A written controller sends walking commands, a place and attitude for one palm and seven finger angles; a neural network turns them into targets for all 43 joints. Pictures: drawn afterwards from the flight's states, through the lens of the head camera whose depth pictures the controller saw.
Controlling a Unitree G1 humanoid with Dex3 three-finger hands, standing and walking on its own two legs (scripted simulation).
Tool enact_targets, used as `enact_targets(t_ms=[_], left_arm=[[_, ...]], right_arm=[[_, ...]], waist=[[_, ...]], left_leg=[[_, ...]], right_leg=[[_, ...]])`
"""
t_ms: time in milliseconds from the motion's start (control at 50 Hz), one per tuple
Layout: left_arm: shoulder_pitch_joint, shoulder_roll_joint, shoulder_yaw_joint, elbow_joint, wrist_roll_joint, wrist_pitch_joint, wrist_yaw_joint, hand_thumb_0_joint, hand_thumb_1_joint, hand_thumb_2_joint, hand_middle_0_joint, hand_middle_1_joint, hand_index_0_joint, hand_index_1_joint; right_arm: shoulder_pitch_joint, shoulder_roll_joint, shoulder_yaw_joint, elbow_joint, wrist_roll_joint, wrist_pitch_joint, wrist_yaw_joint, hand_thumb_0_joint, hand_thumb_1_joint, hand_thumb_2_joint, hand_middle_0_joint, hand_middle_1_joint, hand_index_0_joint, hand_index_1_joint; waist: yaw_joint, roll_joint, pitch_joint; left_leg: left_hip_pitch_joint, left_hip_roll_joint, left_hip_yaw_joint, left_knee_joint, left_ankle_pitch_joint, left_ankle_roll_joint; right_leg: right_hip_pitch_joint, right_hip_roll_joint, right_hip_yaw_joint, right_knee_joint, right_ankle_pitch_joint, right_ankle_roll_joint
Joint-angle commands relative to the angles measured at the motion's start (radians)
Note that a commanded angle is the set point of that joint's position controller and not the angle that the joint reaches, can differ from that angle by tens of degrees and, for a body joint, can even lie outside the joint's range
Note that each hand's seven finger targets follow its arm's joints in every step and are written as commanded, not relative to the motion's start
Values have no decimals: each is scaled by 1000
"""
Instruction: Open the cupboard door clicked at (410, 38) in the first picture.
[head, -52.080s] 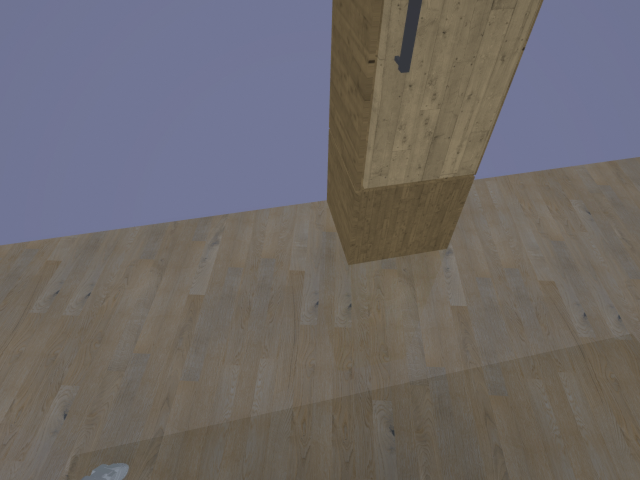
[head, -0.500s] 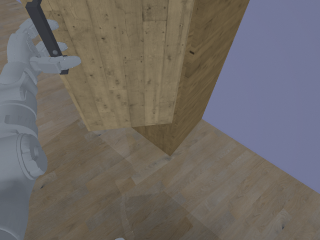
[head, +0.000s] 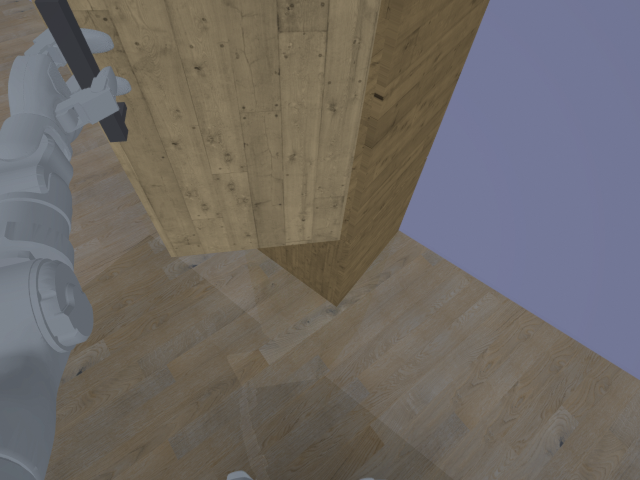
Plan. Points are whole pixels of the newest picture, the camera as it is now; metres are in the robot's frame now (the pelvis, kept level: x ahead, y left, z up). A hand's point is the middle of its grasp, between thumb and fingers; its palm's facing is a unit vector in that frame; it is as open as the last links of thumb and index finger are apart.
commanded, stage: pull the door open along its arc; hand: left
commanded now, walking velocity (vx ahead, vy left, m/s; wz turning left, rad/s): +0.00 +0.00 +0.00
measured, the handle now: (92, 66) +0.58 +0.21 +0.17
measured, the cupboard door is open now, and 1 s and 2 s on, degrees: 46 82 89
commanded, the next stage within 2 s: open thumb and fingers to let go in 1.14 s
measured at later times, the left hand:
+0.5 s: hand (113, 142) +0.45 +0.17 +0.17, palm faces -0.01 -1.00 +0.03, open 5.9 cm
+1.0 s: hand (204, 220) +0.34 +0.08 +0.18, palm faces +0.41 -0.91 +0.03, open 6.0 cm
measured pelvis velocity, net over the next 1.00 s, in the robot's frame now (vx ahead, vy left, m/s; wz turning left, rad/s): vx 0.00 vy -0.04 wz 0.05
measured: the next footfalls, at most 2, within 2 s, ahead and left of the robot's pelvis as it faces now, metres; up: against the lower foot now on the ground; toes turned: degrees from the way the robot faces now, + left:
none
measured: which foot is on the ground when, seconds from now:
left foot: down 0.00-1.00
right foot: down 0.00-1.00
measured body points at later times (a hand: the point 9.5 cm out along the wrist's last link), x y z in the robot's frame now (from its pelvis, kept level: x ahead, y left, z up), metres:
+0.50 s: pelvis +0.01 -0.01 +0.01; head +0.04 -0.02 +0.46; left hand +0.45 +0.22 +0.17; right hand +0.06 -0.27 -0.10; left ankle +0.02 +0.11 -0.71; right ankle -0.04 -0.12 -0.71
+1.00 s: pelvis +0.00 -0.04 +0.02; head -0.03 -0.07 +0.47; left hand +0.32 +0.12 +0.18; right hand +0.20 -0.24 -0.07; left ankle +0.02 +0.11 -0.71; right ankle -0.04 -0.12 -0.71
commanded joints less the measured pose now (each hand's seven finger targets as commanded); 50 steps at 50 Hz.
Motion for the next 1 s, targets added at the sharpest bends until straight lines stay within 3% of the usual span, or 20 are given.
enact_targets(t_ms=[0,20,60,160,300,360,440,460,480,520,600,640,680,700,740,800,840,900,960,980], left_arm=[[-516,304,53,-228,-22,-78,4,0,900,900,-400,-1350,-400,-1350],[-568,287,26,-256,-15,-82,3,0,900,900,-400,-1350,-400,-1350],[-501,275,32,-228,-12,-78,3,0,900,900,-400,-1350,-400,-1350],[-385,257,49,-318,-40,-86,-10,0,900,900,-400,-1350,-400,-1350],[-77,185,55,-515,-106,-30,-25,0,900,900,-400,-1350,-400,-1350],[74,137,45,-639,-133,22,-21,0,900,900,-400,-1350,-400,-1350],[248,79,38,-827,-161,84,2,0,900,900,-400,-1350,-400,-1350],[245,68,146,-931,-199,108,119,0,900,900,-400,-1350,-400,-1350],[306,-22,104,-969,-195,143,204,0,900,900,-400,-1350,-400,-1350],[382,-91,82,-1023,-162,188,328,0,900,900,-400,-1350,-400,-1350],[408,-225,-24,-1199,-54,251,533,0,900,900,-400,-1350,-400,-1350],[421,-311,-101,-1253,-8,293,616,0,900,900,-400,-1350,-400,-1350],[423,-375,-146,-1278,12,329,683,0,900,900,-400,-1350,-400,-1350],[417,-396,-167,-1289,22,339,711,0,900,900,-400,-1350,-400,-1350],[411,-455,-237,-1323,36,355,728,0,900,900,-400,-1350,-400,-1350],[428,-506,-304,-1342,48,357,722,0,900,900,-400,-1350,-400,-1350],[436,-554,-354,-1374,43,355,712,0,900,900,-400,-1350,-400,-1350],[485,-587,-389,-1395,33,349,702,0,900,900,-400,-1350,-400,-1350],[556,-648,-448,-1475,39,346,711,0,900,900,-400,-1350,-400,-1350],[602,-670,-471,-1497,40,348,713,0,900,900,-400,-1350,-400,-1350]], right_arm=[[153,-184,-66,-47,6,-14,-16,0,-900,-900,200,300,200,300],[150,-183,-67,-46,6,-15,-16,0,-900,-900,200,300,200,300],[150,-179,-68,-51,7,-16,-13,0,-900,-900,200,300,200,300],[126,-174,-71,-78,8,-13,-8,0,-900,-900,200,300,200,300],[46,-162,-76,-147,33,-3,-8,0,-900,-900,200,300,200,300],[-13,-151,-74,-181,48,-3,-7,0,-900,-900,200,300,200,300],[-94,-131,-69,-220,62,-10,-9,0,-900,-900,200,300,200,300],[-130,-99,-63,-232,58,-24,-3,0,-900,-900,200,300,200,300],[-160,-88,-61,-232,55,-32,2,0,-900,-900,200,300,200,300],[-187,-82,-59,-212,50,-37,9,0,-900,-900,200,300,200,300],[-266,-60,-54,-197,25,-29,13,0,-900,-900,200,300,200,300],[-310,-45,-48,-196,13,-20,13,0,-900,-900,200,300,200,300],[-342,-36,-44,-191,2,-11,7,0,-900,-900,200,300,200,300],[-354,-36,-44,-185,-5,-7,0,0,-900,-900,200,300,200,300],[-386,-26,-38,-182,-10,1,-7,0,-900,-900,200,300,200,300],[-404,-15,-33,-172,-17,10,-18,0,-900,-900,200,300,200,300],[-427,-3,-28,-172,-17,12,-19,0,-900,-900,200,300,200,300],[-448,5,-26,-171,-19,10,-22,0,-900,-900,200,300,200,300],[-469,18,-27,-183,-20,8,-10,0,-900,-900,200,300,200,300],[-474,21,-27,-188,-21,8,-4,0,-900,-900,200,300,200,300]], waist=[[-2,59,-399],[-18,76,-424],[4,101,-413],[46,83,-467],[113,18,-445],[143,-13,-396],[177,-8,-347],[247,-12,-363],[241,-22,-337],[231,-61,-276],[223,-66,-267],[219,-39,-253],[213,-83,-239],[204,-143,-225],[197,-117,-201],[197,-135,-182],[198,-100,-172],[206,-135,-147],[222,-102,-157],[225,-122,-158]], left_leg=[[417,-39,-67,-21,348,39],[437,-38,-69,-23,355,38],[448,-36,-71,-23,358,32],[467,-39,-58,-29,410,33],[466,-50,-25,-61,457,45],[459,-53,-11,-88,455,45],[474,-59,5,-115,448,43],[460,-62,2,-120,461,32],[466,-62,4,-133,456,24],[458,-58,4,-149,437,21],[502,-54,6,-161,427,19],[523,-54,6,-174,409,14],[532,-54,2,-184,387,11],[538,-51,-2,-186,379,13],[559,-57,0,-196,369,11],[589,-61,-3,-205,363,13],[608,-65,-4,-215,359,9],[624,-66,-8,-223,347,11],[640,-69,-12,-229,362,6],[641,-70,-15,-230,366,7]], right_leg=[[20,30,11,-84,417,8],[9,30,14,-83,423,11],[-8,32,7,-81,401,5],[68,34,6,-73,471,4],[204,32,5,-87,579,0],[250,25,6,-98,621,3],[297,16,7,-109,646,4],[316,17,-5,-116,621,4],[327,18,-10,-121,616,5],[327,13,-16,-133,601,7],[339,0,-5,-152,575,8],[340,-10,-4,-162,554,5],[352,-20,1,-184,545,7],[363,-25,3,-202,542,11],[360,-37,12,-217,553,12],[381,-49,21,-242,576,16],[386,-55,22,-252,573,12],[400,-61,27,-280,571,18],[420,-65,22,-274,585,12],[425,-64,16,-272,593,13]])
